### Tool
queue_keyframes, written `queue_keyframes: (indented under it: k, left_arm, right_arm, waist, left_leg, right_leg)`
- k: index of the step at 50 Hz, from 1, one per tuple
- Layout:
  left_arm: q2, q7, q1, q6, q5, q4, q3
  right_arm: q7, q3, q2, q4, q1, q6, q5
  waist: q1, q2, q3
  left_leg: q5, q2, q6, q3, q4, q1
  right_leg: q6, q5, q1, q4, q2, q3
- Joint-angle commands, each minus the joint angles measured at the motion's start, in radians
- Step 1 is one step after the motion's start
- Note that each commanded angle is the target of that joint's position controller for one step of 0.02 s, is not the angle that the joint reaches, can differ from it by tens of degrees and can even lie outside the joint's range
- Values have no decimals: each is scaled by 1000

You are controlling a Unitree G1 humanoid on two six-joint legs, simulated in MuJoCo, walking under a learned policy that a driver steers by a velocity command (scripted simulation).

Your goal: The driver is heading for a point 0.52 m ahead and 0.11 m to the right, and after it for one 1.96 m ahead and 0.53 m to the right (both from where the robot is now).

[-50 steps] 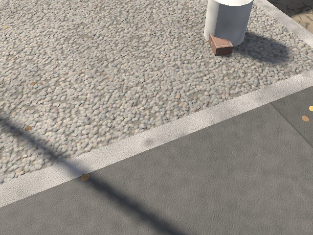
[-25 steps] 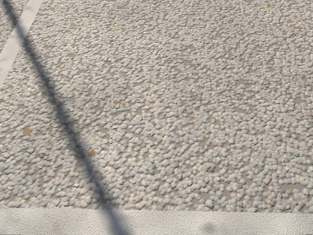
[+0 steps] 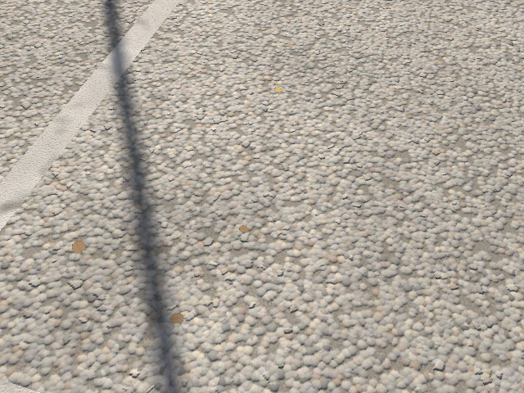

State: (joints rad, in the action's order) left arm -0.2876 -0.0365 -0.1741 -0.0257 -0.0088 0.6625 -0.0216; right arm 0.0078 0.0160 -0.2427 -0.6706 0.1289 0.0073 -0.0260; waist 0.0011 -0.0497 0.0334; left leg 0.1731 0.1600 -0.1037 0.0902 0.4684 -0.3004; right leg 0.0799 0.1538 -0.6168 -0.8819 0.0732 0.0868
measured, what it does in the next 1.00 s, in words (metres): walks ahead: right foot, then left foot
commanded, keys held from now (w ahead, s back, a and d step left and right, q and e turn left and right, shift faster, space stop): e+shift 0.30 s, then w+e+shift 0.06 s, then w+q+shift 0.46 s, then q+shift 0.10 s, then e+shift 0.08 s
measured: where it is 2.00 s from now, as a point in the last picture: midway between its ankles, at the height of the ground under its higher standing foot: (282, 278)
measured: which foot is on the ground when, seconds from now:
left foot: down 0.00-0.24, up 0.26-0.84, down 0.86-1.00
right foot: up 0.00-0.20, down 0.22-0.88, up 0.90-1.00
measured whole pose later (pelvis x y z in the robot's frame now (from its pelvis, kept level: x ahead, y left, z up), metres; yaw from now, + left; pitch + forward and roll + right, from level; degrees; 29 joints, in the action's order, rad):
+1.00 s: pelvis +0.44 -0.10 -0.01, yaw +0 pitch +2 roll +1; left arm -0.26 -0.01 -0.32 -0.12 -0.01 0.71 0.00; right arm -0.02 0.05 -0.30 -0.69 0.23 0.05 0.01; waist -0.02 -0.01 0.04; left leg 0.24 0.17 -0.15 -0.04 0.55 -0.35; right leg 0.01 0.37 -0.42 -1.37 0.02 0.07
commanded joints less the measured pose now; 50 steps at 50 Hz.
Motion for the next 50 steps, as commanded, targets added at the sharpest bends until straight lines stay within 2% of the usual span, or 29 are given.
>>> queue_keyframes:
  k: [1,5,8,10,11,12,13,14,16,17,18,19,21,23,26,27,31,37,38,40,42,43,44,45,46,47,48,49,50]
  left_arm:
    - [-131,9,69,-3,-18,-111,-39]
    - [-111,38,50,6,-16,-136,-41]
    - [-93,55,-8,9,-24,-124,-44]
    - [-91,58,-81,6,-22,-100,-55]
    - [-134,49,-111,4,-11,-100,-72]
    - [-283,36,-156,3,3,-122,-112]
    - [-277,40,-195,1,22,-127,-108]
    - [-241,42,-202,-2,29,-128,-101]
    - [-200,29,-126,10,-18,-130,-100]
    - [-186,22,-120,18,-40,-132,-93]
    - [-185,19,-125,23,-42,-137,-90]
    - [-175,16,-119,22,-28,-141,-82]
    - [-138,13,-147,-1,4,-127,-64]
    - [-149,15,-194,-23,7,-98,-63]
    - [-177,21,-231,-46,10,-72,-66]
    - [-188,43,-301,-37,38,-40,-70]
    - [-156,49,-299,-48,47,-17,-63]
    - [-124,33,-294,-83,47,52,-52]
    - [-125,29,-307,-84,49,72,-51]
    - [-148,20,-298,-84,53,97,-50]
    - [-204,0,-297,-61,64,112,-62]
    - [-216,-5,-271,-60,49,101,-61]
    - [-117,13,-306,-73,33,66,-31]
    - [-111,30,-283,-85,28,-4,-27]
    - [-161,28,-133,-134,1,-64,-24]
    - [-151,28,-94,-148,-30,-86,-15]
    - [-144,23,-95,-144,-18,-66,-14]
    - [-156,22,-122,-127,-11,-40,-28]
    - [-152,28,-153,-109,-11,-21,-31]
  right_arm:
    - [3,52,-173,34,29,2,-9]
    - [24,61,-174,29,45,-28,14]
    - [30,71,-182,41,7,-40,27]
    - [34,75,-182,42,-13,-39,46]
    - [33,76,-169,33,17,-27,50]
    - [28,67,-134,75,8,-11,5]
    - [22,63,-134,108,-93,5,-20]
    - [14,68,-154,97,-82,14,-3]
    - [13,67,-138,62,-58,11,18]
    - [7,72,-151,63,-69,13,18]
    - [-6,73,-142,65,-90,19,25]
    - [-17,75,-144,53,-80,25,36]
    - [-24,75,-149,27,-81,48,37]
    - [-21,67,-135,29,-126,69,31]
    - [-24,64,-145,37,-146,82,45]
    - [-50,59,-139,7,-113,30,-54]
    - [-81,73,-151,7,-96,5,-8]
    - [-109,41,-119,72,-213,19,-19]
    - [-112,31,-104,91,-233,18,-17]
    - [-101,20,-92,100,-183,12,-8]
    - [-82,42,-152,41,92,16,-6]
    - [-70,66,-204,-17,318,30,-21]
    - [-50,98,-298,-29,368,27,-29]
    - [-44,122,-380,-5,349,20,0]
    - [-30,105,-290,28,342,45,90]
    - [-18,89,-243,27,279,57,73]
    - [-20,80,-215,44,198,67,56]
    - [-17,66,-174,56,129,69,46]
    - [-14,51,-142,52,104,74,32]
  waist:
    - [59,165,-92]
    - [63,150,-85]
    - [37,152,-107]
    - [-11,142,-135]
    - [-24,86,-141]
    - [-5,-192,-175]
    - [-58,-269,-210]
    - [-67,-128,-243]
    - [-18,14,-211]
    - [-14,12,-202]
    - [-21,-14,-166]
    - [-19,-62,-133]
    - [-43,-102,-96]
    - [-79,-106,-69]
    - [-103,-106,-13]
    - [-105,-82,-1]
    - [-89,-65,88]
    - [-88,-24,141]
    - [-89,-23,141]
    - [-45,-47,59]
    - [86,-109,-115]
    - [192,-67,-223]
    - [148,132,-312]
    - [113,313,-407]
    - [162,170,-362]
    - [114,77,-248]
    - [51,-69,-160]
    - [2,-84,-93]
    - [-28,-27,-53]
  left_leg:
    - [-348,-354,-158,150,-108,95]
    - [-438,-442,-181,195,-72,247]
    - [-529,-424,-141,121,-25,255]
    - [-507,-381,-79,40,69,233]
    - [-382,-319,-8,-19,185,147]
    - [14,-191,102,-131,491,-144]
    - [477,-49,147,-53,668,-409]
    - [469,-90,149,30,778,-440]
    - [301,-135,155,36,724,-470]
    - [231,-158,153,39,639,-453]
    - [165,-149,155,24,586,-434]
    - [115,-151,158,-5,547,-454]
    - [8,-176,157,-31,428,-448]
    - [-74,-196,151,-44,333,-458]
    - [-134,-220,131,-39,301,-541]
    - [-103,-196,137,-87,341,-522]
    - [-97,-150,111,30,458,-634]
    - [-96,-189,39,-122,359,-606]
    - [-70,-187,14,-165,321,-575]
    - [12,-110,-55,-273,248,-359]
    - [127,-10,-105,-303,263,-67]
    - [64,-18,-146,-209,152,236]
    - [207,-245,-221,147,69,542]
    - [-64,-491,-381,777,-68,731]
    - [-64,-439,-325,744,-117,768]
    - [-219,-451,-281,570,-127,618]
    - [-416,-418,-237,432,-132,420]
    - [-540,-382,-212,302,-148,285]
    - [-653,-357,-181,221,-176,178]
  right_leg:
    - [-19,89,62,28,-2,-24]
    - [-31,240,-13,25,5,-45]
    - [-48,238,94,150,-31,-105]
    - [-80,53,239,373,-82,-150]
    - [-123,-148,357,468,-58,-58]
    - [-242,-638,578,454,186,298]
    - [-418,-892,696,457,310,509]
    - [-423,-833,718,456,284,452]
    - [-319,-475,683,465,152,325]
    - [-304,-138,652,522,121,333]
    - [-306,173,602,586,89,361]
    - [-308,323,595,633,97,364]
    - [-298,281,598,671,104,329]
    - [-280,234,625,684,110,293]
    - [-276,275,665,731,152,286]
    - [-239,291,647,775,110,242]
    - [-214,244,666,801,143,150]
    - [-200,-75,707,838,152,-52]
    - [-195,-228,725,825,156,-87]
    - [-159,-896,734,679,147,-186]
    - [-136,-1369,741,260,163,-232]
    - [-118,-1224,578,-56,142,-242]
    - [-83,-363,247,-411,22,-229]
    - [-42,365,-88,-755,-202,-109]
    - [-66,326,-211,-741,-134,109]
    - [-76,257,-208,-656,-74,90]
    - [-75,225,-129,-568,-24,48]
    - [-65,203,-84,-500,18,15]
    - [-66,183,-31,-459,39,-4]
Keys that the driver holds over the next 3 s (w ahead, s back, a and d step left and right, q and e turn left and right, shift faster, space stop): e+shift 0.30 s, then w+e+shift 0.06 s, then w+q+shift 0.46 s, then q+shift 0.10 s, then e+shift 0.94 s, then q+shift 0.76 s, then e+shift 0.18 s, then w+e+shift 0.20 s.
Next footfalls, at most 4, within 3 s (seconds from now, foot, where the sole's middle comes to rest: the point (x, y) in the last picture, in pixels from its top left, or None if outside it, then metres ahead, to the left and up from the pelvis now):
0.22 right None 0.06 -0.17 -0.77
0.86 left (290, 382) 0.50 -0.07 -0.77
1.28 right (315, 265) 0.84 -0.16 -0.77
1.70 left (255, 241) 0.92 0.02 -0.77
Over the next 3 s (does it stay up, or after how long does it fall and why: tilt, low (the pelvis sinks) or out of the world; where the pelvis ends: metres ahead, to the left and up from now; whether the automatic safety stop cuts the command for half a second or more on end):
stays up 0.87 -0.03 0.01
